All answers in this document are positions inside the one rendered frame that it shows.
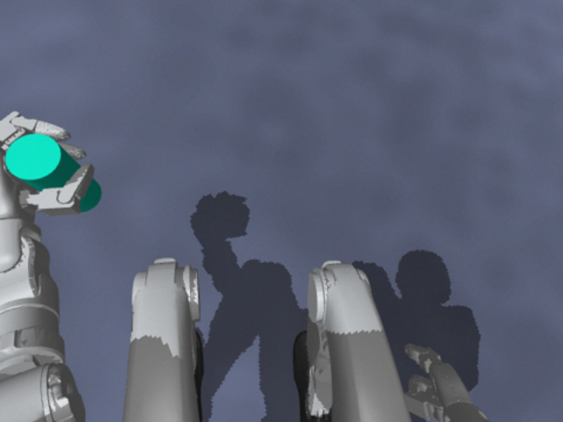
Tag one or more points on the right robot hand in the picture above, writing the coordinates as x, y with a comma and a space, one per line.
428, 398

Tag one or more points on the right robot arm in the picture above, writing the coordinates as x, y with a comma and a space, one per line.
463, 412

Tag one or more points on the right robot foot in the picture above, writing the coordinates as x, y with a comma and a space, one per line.
301, 365

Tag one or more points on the can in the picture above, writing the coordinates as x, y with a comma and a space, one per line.
42, 163

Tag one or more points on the left robot hand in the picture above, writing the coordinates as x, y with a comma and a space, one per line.
17, 198

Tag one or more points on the left robot arm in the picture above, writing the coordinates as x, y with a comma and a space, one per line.
35, 383

